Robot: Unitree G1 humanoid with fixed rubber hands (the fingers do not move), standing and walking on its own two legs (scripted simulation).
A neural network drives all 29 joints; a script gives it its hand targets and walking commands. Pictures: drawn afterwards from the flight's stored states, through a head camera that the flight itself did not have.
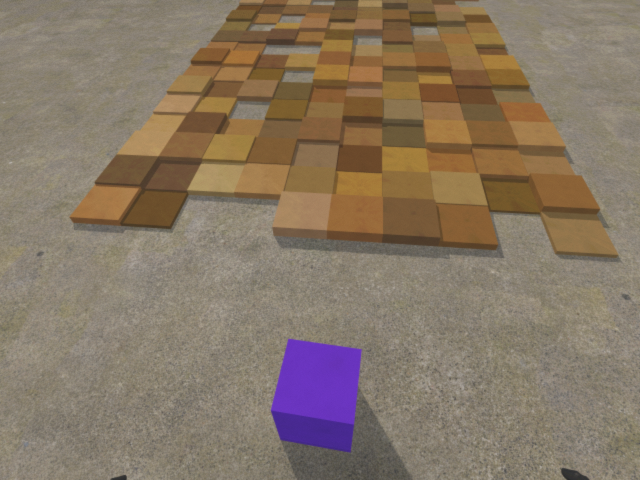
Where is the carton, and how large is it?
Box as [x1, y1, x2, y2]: [271, 339, 361, 452]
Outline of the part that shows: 288,339 271,407 271,412 280,439 350,452 361,349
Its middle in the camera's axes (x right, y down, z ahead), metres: +0.00 +0.47 +1.11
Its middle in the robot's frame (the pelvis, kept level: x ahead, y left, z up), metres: +0.48 +0.04 -0.66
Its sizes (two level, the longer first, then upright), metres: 0.210 0.200 0.250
